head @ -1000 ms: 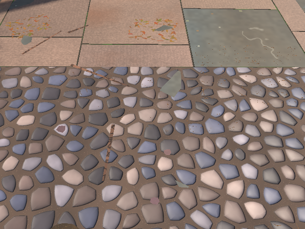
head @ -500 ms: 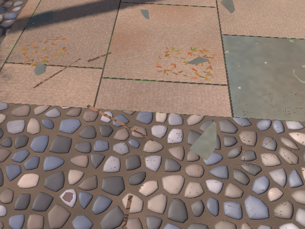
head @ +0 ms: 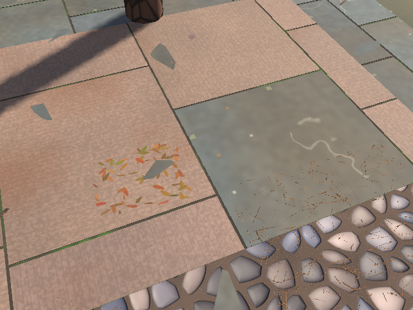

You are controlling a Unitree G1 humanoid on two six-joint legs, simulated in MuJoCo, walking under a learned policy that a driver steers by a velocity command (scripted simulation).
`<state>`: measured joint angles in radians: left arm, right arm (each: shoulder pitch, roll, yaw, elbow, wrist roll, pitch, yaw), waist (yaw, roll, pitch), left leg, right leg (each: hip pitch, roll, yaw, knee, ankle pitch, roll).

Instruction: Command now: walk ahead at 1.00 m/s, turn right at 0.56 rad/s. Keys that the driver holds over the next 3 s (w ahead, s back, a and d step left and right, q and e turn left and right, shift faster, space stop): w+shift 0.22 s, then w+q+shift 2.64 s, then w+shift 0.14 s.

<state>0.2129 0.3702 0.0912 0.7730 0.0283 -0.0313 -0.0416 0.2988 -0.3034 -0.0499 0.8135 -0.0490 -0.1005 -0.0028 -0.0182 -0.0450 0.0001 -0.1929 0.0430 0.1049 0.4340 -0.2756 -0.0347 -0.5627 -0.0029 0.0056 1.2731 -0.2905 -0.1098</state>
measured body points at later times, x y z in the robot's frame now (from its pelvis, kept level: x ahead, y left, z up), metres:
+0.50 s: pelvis +0.48 -0.02 +0.00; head +0.49 -0.02 +0.45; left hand +0.47 +0.26 -0.13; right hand +0.60 -0.29 -0.12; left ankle +0.59 +0.13 -0.66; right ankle +0.37 -0.08 -0.74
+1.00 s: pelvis +0.95 +0.05 +0.00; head +0.98 +0.06 +0.45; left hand +1.12 +0.33 -0.05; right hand +1.04 -0.24 -0.12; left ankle +0.82 +0.04 -0.74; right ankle +1.22 -0.06 -0.68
